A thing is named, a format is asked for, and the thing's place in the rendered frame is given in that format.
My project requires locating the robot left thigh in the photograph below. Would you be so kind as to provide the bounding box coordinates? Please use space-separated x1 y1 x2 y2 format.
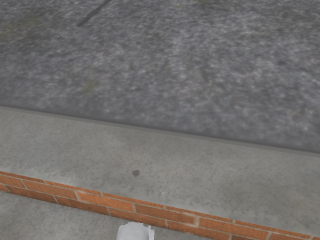
116 222 155 240

